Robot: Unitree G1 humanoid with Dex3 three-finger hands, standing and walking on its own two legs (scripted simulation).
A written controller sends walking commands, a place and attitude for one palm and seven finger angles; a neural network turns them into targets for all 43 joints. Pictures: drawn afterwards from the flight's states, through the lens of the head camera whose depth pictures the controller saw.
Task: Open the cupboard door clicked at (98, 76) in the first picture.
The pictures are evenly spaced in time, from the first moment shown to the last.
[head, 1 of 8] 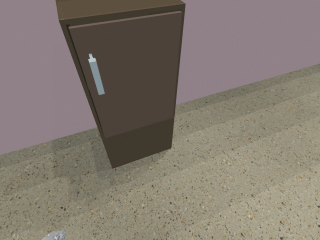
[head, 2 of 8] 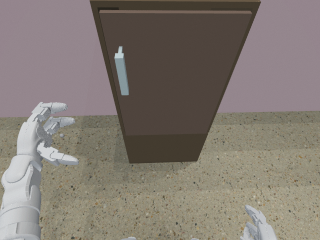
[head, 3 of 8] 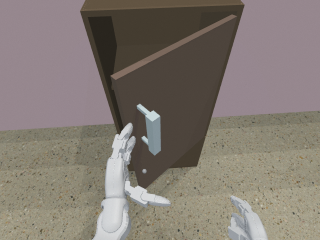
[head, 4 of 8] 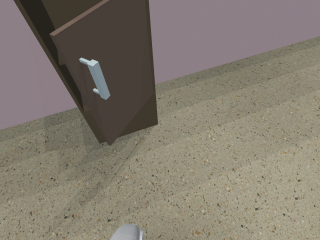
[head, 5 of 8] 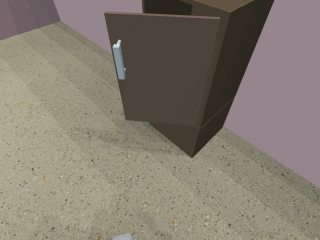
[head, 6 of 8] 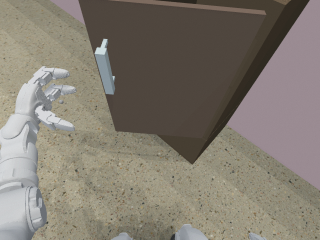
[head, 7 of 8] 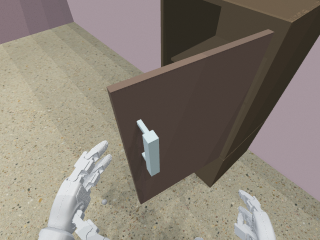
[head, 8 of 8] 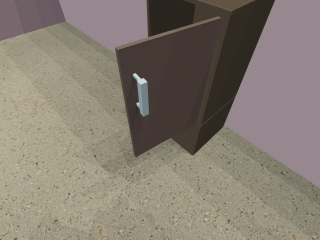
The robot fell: no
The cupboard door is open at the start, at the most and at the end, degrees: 0 80 80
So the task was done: yes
